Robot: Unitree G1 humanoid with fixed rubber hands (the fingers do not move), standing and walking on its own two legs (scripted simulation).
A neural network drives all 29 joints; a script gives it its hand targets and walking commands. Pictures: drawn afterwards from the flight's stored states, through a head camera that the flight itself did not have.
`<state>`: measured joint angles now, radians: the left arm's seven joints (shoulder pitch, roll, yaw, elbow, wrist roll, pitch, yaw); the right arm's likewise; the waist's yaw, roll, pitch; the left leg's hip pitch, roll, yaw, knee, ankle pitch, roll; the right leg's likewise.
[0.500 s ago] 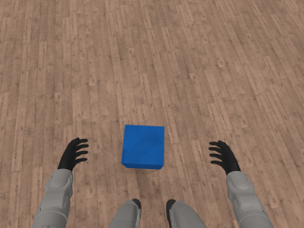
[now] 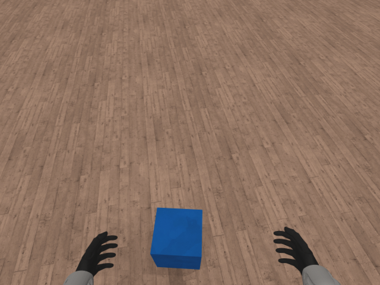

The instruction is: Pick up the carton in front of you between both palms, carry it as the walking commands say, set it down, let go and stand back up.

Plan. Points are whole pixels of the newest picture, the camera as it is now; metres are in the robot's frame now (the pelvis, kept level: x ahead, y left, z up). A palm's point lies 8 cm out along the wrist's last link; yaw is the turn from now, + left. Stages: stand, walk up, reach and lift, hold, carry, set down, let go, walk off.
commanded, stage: let go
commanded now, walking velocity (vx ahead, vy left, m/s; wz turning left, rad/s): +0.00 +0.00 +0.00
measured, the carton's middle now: (178, 239) +0.40 +0.06 -0.65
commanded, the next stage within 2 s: stand in 0.18 s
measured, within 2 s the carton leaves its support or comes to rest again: neither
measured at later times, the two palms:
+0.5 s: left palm out of the picture +0.13 +0.28 -0.09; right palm (302, 281) +0.14 -0.24 -0.12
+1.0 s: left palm out of the picture +0.08 +0.27 -0.12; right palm out of the picture +0.13 -0.24 -0.13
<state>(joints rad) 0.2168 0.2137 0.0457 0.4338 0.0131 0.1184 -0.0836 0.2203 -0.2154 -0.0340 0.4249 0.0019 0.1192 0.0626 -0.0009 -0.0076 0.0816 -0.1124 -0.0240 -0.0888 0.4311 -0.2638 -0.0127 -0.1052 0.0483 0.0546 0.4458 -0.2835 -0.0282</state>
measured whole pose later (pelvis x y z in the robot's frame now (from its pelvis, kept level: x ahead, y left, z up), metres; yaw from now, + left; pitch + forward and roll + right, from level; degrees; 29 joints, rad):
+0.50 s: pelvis +0.03 +0.01 -0.01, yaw +3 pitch +3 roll +1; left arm 0.31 0.27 0.03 0.63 0.02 -0.04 0.03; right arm 0.31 -0.27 -0.01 0.74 -0.03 -0.06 -0.01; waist 0.01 0.01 -0.08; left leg -0.27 -0.08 -0.12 0.57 -0.36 0.01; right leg -0.24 0.00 0.02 0.59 -0.40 -0.01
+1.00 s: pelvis +0.04 +0.01 -0.02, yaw +5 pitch +3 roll +0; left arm 0.37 0.26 -0.01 0.70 0.01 0.01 0.05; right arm 0.31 -0.26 0.01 0.82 -0.02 -0.01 -0.03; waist 0.02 0.01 -0.07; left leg -0.27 -0.07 -0.16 0.63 -0.40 0.00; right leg -0.22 0.01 -0.03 0.61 -0.44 -0.02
